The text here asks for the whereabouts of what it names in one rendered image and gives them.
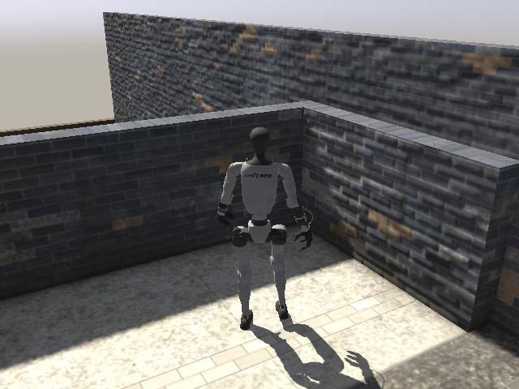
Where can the robot right foot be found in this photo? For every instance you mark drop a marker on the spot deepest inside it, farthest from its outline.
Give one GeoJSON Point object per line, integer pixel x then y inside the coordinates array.
{"type": "Point", "coordinates": [283, 313]}

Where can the robot right hand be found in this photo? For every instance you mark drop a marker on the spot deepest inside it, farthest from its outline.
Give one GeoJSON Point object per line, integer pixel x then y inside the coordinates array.
{"type": "Point", "coordinates": [307, 237]}

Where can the left robot upper arm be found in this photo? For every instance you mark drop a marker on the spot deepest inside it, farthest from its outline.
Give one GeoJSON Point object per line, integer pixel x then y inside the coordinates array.
{"type": "Point", "coordinates": [230, 179]}

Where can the left robot thigh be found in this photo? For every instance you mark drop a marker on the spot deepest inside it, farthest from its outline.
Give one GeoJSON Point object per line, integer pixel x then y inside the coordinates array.
{"type": "Point", "coordinates": [242, 250]}

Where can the right robot upper arm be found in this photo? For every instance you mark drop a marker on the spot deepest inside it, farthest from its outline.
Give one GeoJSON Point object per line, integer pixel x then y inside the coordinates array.
{"type": "Point", "coordinates": [290, 188]}

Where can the robot right forearm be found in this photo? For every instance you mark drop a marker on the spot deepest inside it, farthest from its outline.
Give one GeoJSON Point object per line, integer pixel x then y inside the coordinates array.
{"type": "Point", "coordinates": [300, 217]}

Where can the robot left forearm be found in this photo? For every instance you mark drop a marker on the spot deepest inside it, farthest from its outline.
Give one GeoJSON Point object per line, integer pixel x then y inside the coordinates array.
{"type": "Point", "coordinates": [222, 208]}

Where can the robot left hand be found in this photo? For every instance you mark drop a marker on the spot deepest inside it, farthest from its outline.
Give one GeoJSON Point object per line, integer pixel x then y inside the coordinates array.
{"type": "Point", "coordinates": [223, 221]}

